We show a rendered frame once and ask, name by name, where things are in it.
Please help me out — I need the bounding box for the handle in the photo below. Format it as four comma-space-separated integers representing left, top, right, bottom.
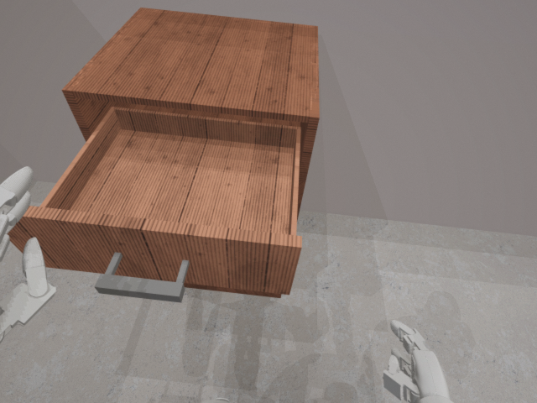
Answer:
94, 252, 190, 303

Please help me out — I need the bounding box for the left robot hand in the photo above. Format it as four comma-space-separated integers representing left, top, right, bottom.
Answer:
0, 166, 56, 343

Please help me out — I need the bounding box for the right robot hand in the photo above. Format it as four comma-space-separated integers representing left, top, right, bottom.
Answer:
383, 320, 450, 403

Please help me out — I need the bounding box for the cabinet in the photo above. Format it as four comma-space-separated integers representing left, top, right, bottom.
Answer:
62, 8, 320, 298

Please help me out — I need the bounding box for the drawer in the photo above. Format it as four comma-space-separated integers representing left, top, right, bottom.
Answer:
8, 107, 302, 295

